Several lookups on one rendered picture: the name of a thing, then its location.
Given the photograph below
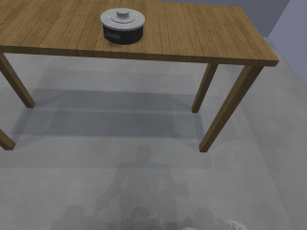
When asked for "lid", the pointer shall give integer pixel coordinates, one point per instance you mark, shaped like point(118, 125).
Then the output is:
point(111, 20)

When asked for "table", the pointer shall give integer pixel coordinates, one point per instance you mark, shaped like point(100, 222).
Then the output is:
point(173, 31)

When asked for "right robot hand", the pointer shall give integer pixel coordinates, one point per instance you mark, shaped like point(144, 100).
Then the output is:
point(234, 225)

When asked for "pot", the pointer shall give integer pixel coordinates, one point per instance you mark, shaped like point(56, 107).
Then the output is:
point(123, 37)

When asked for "knob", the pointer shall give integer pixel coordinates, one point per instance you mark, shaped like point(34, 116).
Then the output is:
point(122, 12)

